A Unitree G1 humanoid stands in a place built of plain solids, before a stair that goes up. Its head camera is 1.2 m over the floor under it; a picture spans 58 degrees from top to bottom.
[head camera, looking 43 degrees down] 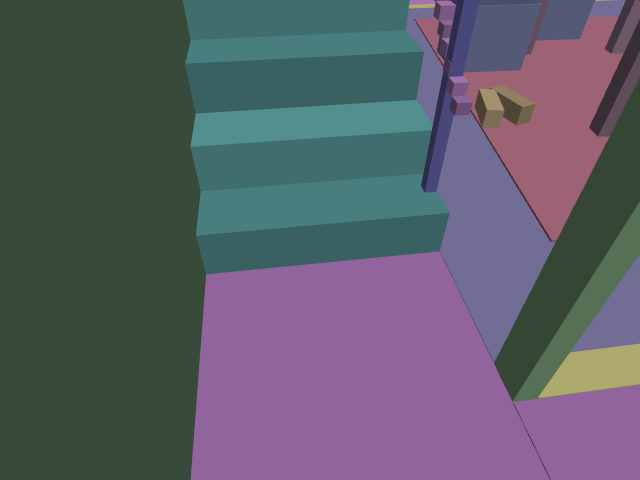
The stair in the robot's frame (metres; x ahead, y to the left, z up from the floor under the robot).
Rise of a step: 0.20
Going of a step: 0.26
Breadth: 0.91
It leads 8 degrees to the left of straight ahead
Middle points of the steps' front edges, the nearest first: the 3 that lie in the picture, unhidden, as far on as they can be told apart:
1.16 -0.02 0.20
1.41 0.01 0.39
1.66 0.05 0.59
